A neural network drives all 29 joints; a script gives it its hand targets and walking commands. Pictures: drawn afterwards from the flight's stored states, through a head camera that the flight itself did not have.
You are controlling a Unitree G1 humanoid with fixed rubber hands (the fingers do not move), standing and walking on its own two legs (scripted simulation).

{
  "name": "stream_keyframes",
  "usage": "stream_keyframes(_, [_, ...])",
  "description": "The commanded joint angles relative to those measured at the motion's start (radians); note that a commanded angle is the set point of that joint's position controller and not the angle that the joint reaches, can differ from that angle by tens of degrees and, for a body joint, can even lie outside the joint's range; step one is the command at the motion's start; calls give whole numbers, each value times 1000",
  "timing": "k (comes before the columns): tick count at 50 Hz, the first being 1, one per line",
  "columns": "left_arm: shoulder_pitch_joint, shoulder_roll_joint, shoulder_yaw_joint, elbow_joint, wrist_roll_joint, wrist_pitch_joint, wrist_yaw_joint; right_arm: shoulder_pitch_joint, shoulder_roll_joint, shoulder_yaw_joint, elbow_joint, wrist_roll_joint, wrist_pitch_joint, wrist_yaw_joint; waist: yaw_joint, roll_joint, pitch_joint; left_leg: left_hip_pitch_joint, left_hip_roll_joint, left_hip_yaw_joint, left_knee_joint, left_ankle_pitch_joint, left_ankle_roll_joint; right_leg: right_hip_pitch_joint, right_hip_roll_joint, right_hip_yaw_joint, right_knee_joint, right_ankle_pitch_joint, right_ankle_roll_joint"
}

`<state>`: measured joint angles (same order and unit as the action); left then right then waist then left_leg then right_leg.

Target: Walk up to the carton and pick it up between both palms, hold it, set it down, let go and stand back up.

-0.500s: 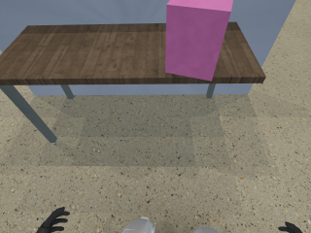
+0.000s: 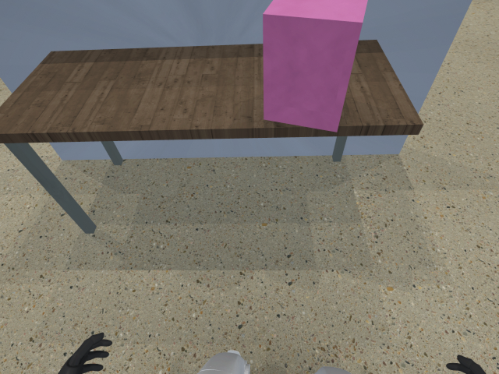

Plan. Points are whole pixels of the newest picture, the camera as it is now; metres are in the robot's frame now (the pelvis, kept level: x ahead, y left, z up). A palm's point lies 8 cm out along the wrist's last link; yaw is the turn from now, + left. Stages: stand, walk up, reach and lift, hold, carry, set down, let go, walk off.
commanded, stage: walk up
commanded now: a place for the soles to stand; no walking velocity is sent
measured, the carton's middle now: (310, 62) +0.85 -0.12 +0.05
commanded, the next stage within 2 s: none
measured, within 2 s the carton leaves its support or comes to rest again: neither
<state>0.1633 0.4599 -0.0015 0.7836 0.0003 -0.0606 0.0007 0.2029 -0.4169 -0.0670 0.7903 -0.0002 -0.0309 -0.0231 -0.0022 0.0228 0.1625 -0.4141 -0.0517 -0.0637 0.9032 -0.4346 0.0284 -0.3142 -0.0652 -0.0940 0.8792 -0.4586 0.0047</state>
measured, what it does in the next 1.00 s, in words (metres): stands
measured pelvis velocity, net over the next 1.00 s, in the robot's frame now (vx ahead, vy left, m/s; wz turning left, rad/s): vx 0.00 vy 0.00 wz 0.00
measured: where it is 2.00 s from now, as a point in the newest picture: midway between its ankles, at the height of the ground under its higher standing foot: outside the picture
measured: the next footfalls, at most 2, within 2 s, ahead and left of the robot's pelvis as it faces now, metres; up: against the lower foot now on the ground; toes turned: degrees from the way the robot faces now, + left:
none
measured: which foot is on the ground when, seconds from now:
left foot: down 0.00-1.00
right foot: down 0.00-1.00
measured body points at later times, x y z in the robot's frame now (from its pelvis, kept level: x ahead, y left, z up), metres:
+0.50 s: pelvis +0.00 +0.01 +0.00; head +0.02 +0.01 +0.45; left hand +0.13 +0.34 -0.09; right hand +0.11 -0.32 -0.10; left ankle +0.06 +0.11 -0.70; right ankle +0.01 -0.12 -0.69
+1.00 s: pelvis +0.00 +0.00 +0.00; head +0.02 +0.00 +0.45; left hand +0.13 +0.33 -0.08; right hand +0.11 -0.32 -0.10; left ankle +0.06 +0.11 -0.69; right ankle +0.01 -0.12 -0.70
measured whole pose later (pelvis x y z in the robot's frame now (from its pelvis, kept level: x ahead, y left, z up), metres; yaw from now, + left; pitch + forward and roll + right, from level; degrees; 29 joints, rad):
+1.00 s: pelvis +0.00 +0.00 +0.00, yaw +0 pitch -6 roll -1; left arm 0.17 0.46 0.00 0.79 0.00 -0.06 0.00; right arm 0.21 -0.42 -0.07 0.79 0.00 -0.03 -0.02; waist 0.00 0.02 0.15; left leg -0.42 -0.06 -0.06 0.89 -0.37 0.03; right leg -0.32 -0.06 -0.09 0.89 -0.45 0.01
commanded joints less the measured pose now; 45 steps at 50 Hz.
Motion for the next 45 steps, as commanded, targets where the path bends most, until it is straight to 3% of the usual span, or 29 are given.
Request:
stream_keyframes(1, [-3, 290, 121, -14, 23, -28, 26, 31, -238, -61, -32, -13, -9, 24, 9, -134, -149, -91, 74, 33, 20, -62, 0, 55, -345, 389, -399, 245, -265])
stream_keyframes(3, [-41, 249, 108, -24, 20, -19, 20, 110, -245, -70, -6, -20, -28, 27, -32, -87, -210, 89, 67, -20, -180, 196, 29, -16, -217, 225, -235, 297, -160])
stream_keyframes(4, [-51, 218, 102, -35, 14, -9, 17, 114, -275, -80, -9, -27, -33, 24, -30, 50, -211, 120, 127, -208, -325, 229, 64, -73, -107, 133, -75, 217, -93])
stream_keyframes(5, [-48, 177, 96, -43, 5, 2, 15, 72, -308, -86, -34, -32, -37, 22, -19, 170, -201, 155, 211, -492, -455, 146, 131, -181, 26, 63, 60, 32, -36])
stream_keyframes(6, [-58, 195, 103, -39, -1, 15, 18, 73, -321, -88, -42, -28, -34, 23, -29, 159, -184, 137, 255, -626, -492, 91, 205, -211, 62, 116, 103, -222, -30])
stream_keyframes(8, [-36, 198, 101, -31, 5, 11, 17, 38, -297, -76, -48, -28, -26, 16, -21, 122, -155, 97, 255, -618, -480, 44, 238, -209, 52, 143, 109, -243, -42])
stream_keyframes(11, [58, 179, 104, 9, 10, -11, 17, -38, -255, -52, -59, -28, -12, 15, 36, 134, -156, -19, 198, -473, -399, 205, 177, -30, 39, 122, -106, -55, -49])
stream_keyframes(12, [93, 185, 106, 20, 17, -20, 19, -74, -233, -41, -70, -21, -7, 18, 62, 93, -171, -112, 160, -394, -345, 185, 135, 88, 14, 157, -226, -13, -67])
stream_keyframes(14, [142, 307, 133, 26, 43, -35, 25, -91, -184, -34, -78, -8, -1, 19, 94, -170, -157, -292, -20, -102, -1, 105, 6, 200, -264, 512, -514, -161, -192])
stream_keyframes(15, [101, 321, 136, 20, 32, -35, 26, -71, -212, -47, -66, -13, 4, 13, 74, -183, -129, -268, 5, -25, 104, -109, -17, 138, -399, 578, -547, -74, -281])
stream_keyframes(17, [34, 305, 128, -4, 25, -32, 28, -13, -247, -60, -48, -13, 2, 19, 32, -120, -111, -182, 65, -5, 110, -129, -12, 71, -390, 484, -462, 150, -299])
stream_keyframes(19, [-10, 278, 118, -16, 22, -28, 26, 63, -236, -65, -27, -16, -15, 28, -11, -136, -171, -30, 73, 37, -55, 24, 9, 38, -305, 331, -336, 310, -232])
stream_keyframes(20, [-27, 257, 111, -19, 21, -23, 23, 100, -241, -69, -17, -20, -25, 29, -29, -113, -205, 62, 65, 3, -145, 156, 23, 0, -241, 260, -256, 324, -180])
stream_keyframes(21, [-48, 227, 103, -28, 16, -14, 19, 115, -266, -77, -11, -24, -30, 26, -31, -6, -209, 104, 102, -131, -275, 239, 49, -52, -147, 165, -138, 252, -119])
stream_keyframes(22, [-45, 191, 98, -39, 7, -4, 17, 77, -299, -83, -32, -31, -35, 23, -16, 154, -203, 130, 185, -400, -420, 172, 108, -140, -18, 73, 35, 112, -51])
stream_keyframes(23, [-45, 178, 98, -38, -2, 10, 19, 57, -319, -87, -47, -31, -33, 24, -20, 180, -171, 111, 243, -597, -492, 71, 192, -203, 64, 90, 78, -166, -32])
stream_keyframes(24, [-42, 205, 104, -35, 1, 14, 21, 59, -320, -86, -47, -30, -29, 22, -27, 138, -156, 89, 259, -645, -500, 14, 230, -201, 59, 132, 117, -251, -38])
stream_keyframes(26, [-14, 195, 101, -20, 6, 4, 18, 9, -289, -70, -49, -30, -20, 16, -10, 131, -134, 50, 240, -593, -480, 41, 225, -181, 47, 139, 73, -207, -47])
stream_keyframes(29, [87, 187, 107, 18, 13, -17, 20, -57, -250, -50, -68, -25, -8, 20, 51, 123, -163, -69, 181, -441, -383, 171, 158, 32, 33, 131, -156, -20, -56])
stream_keyframes(30, [113, 205, 111, 27, 22, -26, 23, -83, -213, -36, -78, -16, -4, 22, 74, 33, -167, -189, 122, -337, -294, 155, 100, 146, -31, 228, -289, -55, -88])
stream_keyframes(31, [135, 275, 125, 27, 38, -34, 27, -100, -194, -35, -82, -10, 0, 24, 93, -82, -138, -291, 34, -181, -130, 130, 25, 194, -167, 394, -429, -138, -151])
stream_keyframes(32, [131, 320, 136, 25, 39, -37, 27, -74, -190, -39, -73, -10, 3, 19, 83, -197, -129, -290, -30, -43, 47, -27, -3, 163, -345, 571, -549, -156, -241])
stream_keyframes(33, [90, 323, 134, 16, 30, -36, 28, -66, -232, -54, -64, -15, 5, 14, 67, -150, -115, -261, 24, -41, 123, -121, -17, 120, -411, 580, -532, -29, -301])
stream_keyframes(36, [9, 293, 121, -10, 23, -31, 29, 36, -241, -64, -38, -15, -8, 28, 7, -137, -150, -91, 76, 31, 13, -52, 1, 58, -339, 380, -380, 289, -258])
stream_keyframes(38, [-24, 253, 108, -19, 19, -21, 24, 105, -249, -71, -15, -20, -26, 28, -29, -60, -204, 82, 75, -36, -191, 246, 31, -14, -205, 218, -214, 324, -153])
stream_keyframes(40, [-35, 182, 96, -39, 2, 0, 19, 66, -310, -88, -46, -34, -33, 25, -19, 165, -198, 146, 206, -490, -450, 148, 137, -178, 27, 64, 62, 31, -37])
stream_keyframes(41, [-43, 196, 103, -38, -2, 12, 22, 71, -320, -87, -48, -29, -30, 25, -30, 171, -177, 136, 251, -618, -485, 105, 209, -214, 62, 112, 107, -224, -31])
stream_keyframes(43, [-24, 198, 99, -29, 5, 8, 22, 36, -296, -76, -52, -28, -22, 18, -21, 130, -150, 95, 252, -622, -477, 67, 240, -210, 51, 141, 99, -238, -42])
stream_keyframes(45, [30, 190, 101, -4, 8, -7, 22, -12, -267, -59, -58, -31, -12, 16, 15, 138, -145, 35, 217, -524, -427, 198, 200, -123, 39, 132, -17, -129, -46])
